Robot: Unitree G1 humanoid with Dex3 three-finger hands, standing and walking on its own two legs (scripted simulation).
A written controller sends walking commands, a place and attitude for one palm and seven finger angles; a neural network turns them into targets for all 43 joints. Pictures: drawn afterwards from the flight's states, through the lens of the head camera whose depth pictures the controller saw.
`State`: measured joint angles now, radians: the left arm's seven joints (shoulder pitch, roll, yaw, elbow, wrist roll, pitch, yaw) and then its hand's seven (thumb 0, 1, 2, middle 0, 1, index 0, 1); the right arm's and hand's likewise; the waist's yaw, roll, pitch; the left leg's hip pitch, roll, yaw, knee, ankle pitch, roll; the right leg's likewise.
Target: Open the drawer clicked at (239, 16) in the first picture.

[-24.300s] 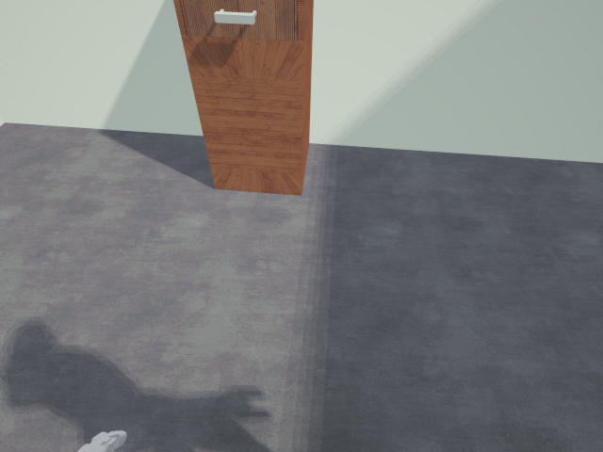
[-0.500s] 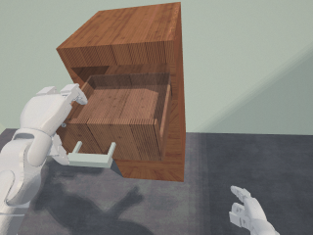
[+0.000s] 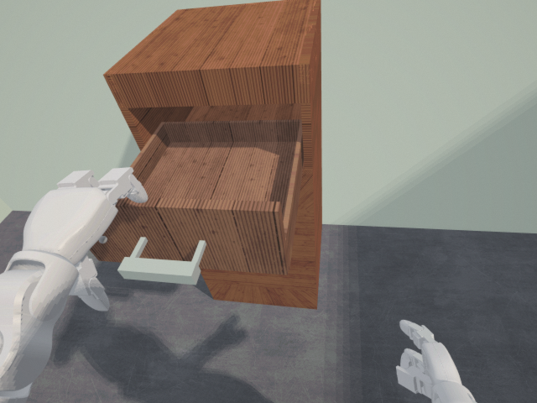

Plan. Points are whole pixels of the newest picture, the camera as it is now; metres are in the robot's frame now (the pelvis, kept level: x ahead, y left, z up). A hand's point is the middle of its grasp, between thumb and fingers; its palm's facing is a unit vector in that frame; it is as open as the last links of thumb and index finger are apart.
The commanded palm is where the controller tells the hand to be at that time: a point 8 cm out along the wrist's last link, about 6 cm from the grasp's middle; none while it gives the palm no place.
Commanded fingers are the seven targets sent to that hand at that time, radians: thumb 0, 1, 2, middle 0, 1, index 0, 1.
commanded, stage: draw the hand back to the body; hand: left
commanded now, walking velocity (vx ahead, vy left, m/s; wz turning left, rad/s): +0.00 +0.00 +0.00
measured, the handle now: (165, 257) +0.31 +0.24 +0.05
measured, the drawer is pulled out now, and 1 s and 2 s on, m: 0.30 0.30 0.30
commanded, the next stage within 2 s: step back with the hand held close in 1.12 s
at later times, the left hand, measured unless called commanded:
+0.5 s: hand (90, 217) +0.23 +0.22 +0.24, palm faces +0.44 -0.85 -0.30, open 12.3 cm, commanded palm +0.17 +0.27 +0.24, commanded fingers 0.00 0.20 0.60 -0.25 -0.75 -0.25 -0.75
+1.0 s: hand (66, 236) +0.21 +0.24 +0.24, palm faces +0.51 -0.79 -0.35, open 8.1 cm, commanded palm +0.15 +0.28 +0.24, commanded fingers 0.00 0.90 0.90 -0.20 -0.30 -0.20 -0.30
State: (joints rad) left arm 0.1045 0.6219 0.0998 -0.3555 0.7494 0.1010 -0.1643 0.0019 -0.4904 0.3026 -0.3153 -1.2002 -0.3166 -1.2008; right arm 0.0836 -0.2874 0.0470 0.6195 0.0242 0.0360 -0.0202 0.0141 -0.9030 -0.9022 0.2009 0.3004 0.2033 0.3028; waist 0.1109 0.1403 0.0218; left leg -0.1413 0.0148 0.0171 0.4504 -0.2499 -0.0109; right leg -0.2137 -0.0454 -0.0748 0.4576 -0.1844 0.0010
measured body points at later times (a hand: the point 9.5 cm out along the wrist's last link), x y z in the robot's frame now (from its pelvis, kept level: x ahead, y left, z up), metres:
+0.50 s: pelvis +0.02 +0.00 +0.00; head +0.01 -0.01 +0.45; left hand +0.20 +0.26 +0.25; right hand +0.20 -0.22 -0.08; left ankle +0.00 +0.13 -0.74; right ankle +0.04 -0.12 -0.74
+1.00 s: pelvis +0.02 +0.00 +0.00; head +0.00 -0.02 +0.45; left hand +0.17 +0.28 +0.25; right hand +0.22 -0.21 -0.07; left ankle +0.00 +0.13 -0.74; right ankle +0.04 -0.12 -0.74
